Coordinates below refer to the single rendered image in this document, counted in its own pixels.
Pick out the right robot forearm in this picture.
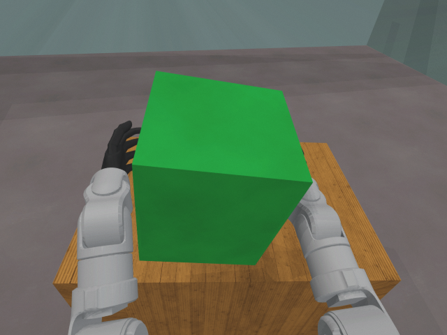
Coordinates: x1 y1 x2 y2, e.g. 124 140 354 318
288 178 400 335

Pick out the pedestal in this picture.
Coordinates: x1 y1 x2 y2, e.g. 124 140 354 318
52 137 401 335

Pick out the right robot upper arm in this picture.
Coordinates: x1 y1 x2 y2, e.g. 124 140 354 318
318 305 398 335

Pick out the left robot hand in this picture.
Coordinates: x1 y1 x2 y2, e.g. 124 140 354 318
101 121 141 174

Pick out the left robot upper arm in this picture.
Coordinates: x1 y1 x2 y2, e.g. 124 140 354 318
75 318 149 335

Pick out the left robot forearm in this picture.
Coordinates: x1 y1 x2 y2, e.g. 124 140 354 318
68 167 138 335

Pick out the carton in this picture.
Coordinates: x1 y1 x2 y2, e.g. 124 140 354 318
132 71 313 265

